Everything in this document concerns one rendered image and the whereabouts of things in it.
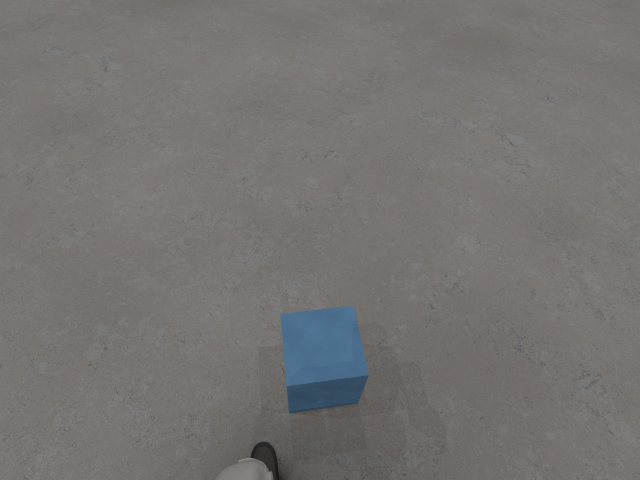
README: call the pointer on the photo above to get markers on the carton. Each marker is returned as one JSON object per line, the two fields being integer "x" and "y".
{"x": 325, "y": 365}

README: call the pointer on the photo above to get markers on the left robot foot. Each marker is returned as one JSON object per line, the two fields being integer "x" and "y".
{"x": 265, "y": 453}

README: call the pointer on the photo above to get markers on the left robot shin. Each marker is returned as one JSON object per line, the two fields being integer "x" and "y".
{"x": 252, "y": 460}

